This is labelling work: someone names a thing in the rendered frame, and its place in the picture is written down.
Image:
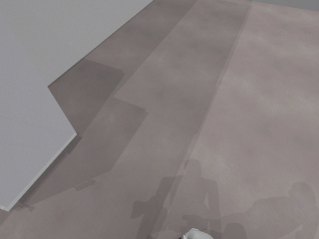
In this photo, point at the fridge door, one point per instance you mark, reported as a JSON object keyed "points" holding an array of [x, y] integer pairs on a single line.
{"points": [[33, 127]]}

